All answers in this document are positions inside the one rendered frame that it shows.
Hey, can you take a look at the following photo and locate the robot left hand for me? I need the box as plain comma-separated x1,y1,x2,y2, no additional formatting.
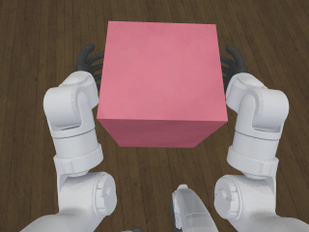
74,43,104,90

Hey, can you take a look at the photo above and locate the robot left forearm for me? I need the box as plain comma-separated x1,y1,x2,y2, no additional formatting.
43,71,103,209

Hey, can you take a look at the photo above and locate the robot right forearm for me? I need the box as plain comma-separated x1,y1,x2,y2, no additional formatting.
225,72,290,209

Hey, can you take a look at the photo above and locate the robot right shin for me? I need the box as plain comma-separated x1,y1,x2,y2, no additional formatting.
174,184,188,228

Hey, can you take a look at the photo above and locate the right robot foot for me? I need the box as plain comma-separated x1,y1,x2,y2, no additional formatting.
170,197,183,232

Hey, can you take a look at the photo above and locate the carton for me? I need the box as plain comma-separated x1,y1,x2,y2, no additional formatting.
97,21,228,148

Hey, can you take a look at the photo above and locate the robot right hand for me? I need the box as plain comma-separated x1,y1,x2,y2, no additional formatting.
219,44,248,96

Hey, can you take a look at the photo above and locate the robot left upper arm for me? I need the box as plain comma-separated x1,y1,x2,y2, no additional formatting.
19,171,118,232

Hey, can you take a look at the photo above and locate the robot right upper arm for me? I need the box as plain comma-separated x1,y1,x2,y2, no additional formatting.
213,174,309,232

